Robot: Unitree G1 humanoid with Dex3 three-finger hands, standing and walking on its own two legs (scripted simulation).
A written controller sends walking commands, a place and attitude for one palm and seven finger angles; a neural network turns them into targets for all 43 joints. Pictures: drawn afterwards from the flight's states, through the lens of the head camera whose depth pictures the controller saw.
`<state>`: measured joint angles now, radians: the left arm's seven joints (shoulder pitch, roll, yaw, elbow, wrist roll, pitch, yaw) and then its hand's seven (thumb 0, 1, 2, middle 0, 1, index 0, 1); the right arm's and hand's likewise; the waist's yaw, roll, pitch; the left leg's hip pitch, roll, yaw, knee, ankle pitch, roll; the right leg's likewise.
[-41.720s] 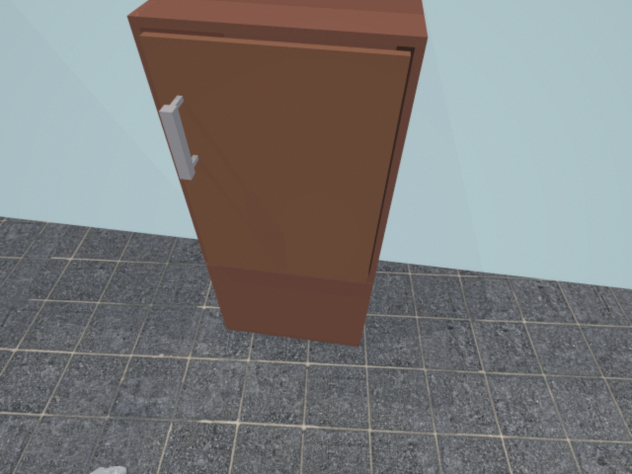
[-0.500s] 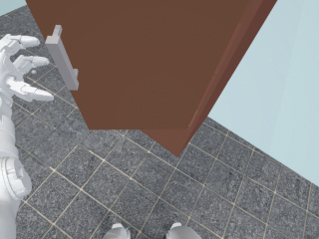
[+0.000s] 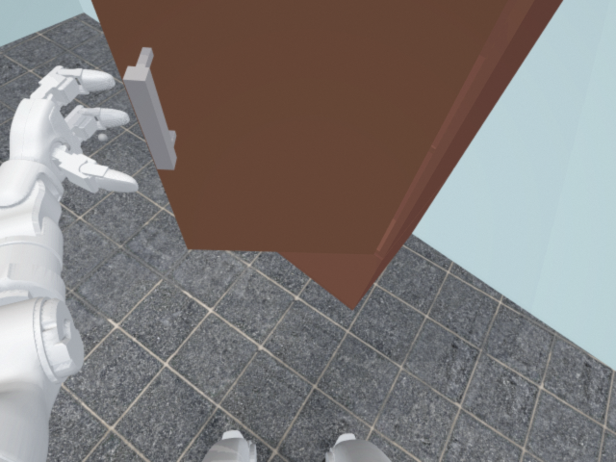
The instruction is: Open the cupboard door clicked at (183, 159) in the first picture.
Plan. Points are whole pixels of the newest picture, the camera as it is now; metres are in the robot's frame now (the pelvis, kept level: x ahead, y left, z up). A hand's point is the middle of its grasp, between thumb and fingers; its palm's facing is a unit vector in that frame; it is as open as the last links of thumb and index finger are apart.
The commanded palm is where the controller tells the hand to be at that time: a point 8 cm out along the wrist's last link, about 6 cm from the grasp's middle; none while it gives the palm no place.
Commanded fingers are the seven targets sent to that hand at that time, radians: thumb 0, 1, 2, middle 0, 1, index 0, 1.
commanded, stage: move the hooked fingers beside the handle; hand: left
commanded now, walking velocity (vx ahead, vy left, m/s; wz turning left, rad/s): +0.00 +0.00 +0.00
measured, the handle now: (157, 112) +0.53 +0.17 +0.11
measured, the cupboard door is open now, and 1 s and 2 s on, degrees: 40 39 40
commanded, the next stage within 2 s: slide the fingers in behind the handle in 0.02 s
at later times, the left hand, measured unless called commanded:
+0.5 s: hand (128, 136) +0.49 +0.20 +0.11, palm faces -0.04 -1.00 -0.01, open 14.0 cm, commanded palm +0.47 +0.24 +0.11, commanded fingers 0.00 -0.50 0.30 -0.30 -1.20 -0.30 -1.20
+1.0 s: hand (154, 137) +0.49 +0.17 +0.11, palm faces -0.04 -1.00 +0.00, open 13.9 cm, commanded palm +0.47 +0.21 +0.11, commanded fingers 0.00 -0.50 0.30 -0.30 -1.20 -0.30 -1.20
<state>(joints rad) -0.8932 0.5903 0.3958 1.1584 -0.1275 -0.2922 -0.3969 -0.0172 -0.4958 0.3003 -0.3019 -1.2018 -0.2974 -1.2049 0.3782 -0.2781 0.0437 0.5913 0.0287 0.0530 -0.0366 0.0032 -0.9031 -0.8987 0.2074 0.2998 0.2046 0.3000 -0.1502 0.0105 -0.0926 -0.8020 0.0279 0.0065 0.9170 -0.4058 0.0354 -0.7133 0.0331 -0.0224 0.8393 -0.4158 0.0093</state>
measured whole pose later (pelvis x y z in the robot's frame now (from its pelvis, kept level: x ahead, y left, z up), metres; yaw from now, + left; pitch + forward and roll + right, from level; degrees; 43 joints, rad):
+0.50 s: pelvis +0.00 -0.01 +0.00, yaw +0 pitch +16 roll -3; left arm -0.87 0.54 0.37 1.12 -0.13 -0.30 -0.33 -0.02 -0.50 0.30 -0.30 -1.20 -0.30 -1.21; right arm 0.43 -0.28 0.03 0.62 0.03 0.05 -0.03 0.00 -0.90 -0.90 0.21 0.30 0.20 0.30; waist -0.16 0.02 -0.09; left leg -0.79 0.03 0.01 0.91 -0.40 0.03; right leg -0.71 0.04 -0.02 0.84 -0.41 0.00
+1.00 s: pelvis +0.00 -0.02 +0.00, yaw +0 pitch +16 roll -2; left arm -0.88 0.47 0.34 1.12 -0.13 -0.31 -0.28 -0.02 -0.50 0.30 -0.30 -1.20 -0.30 -1.21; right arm 0.40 -0.28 0.03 0.62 0.03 0.05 -0.02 0.00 -0.90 -0.90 0.21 0.30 0.20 0.30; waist -0.15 0.02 -0.09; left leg -0.78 0.04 0.00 0.90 -0.40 0.02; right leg -0.70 0.04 -0.03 0.84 -0.42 -0.01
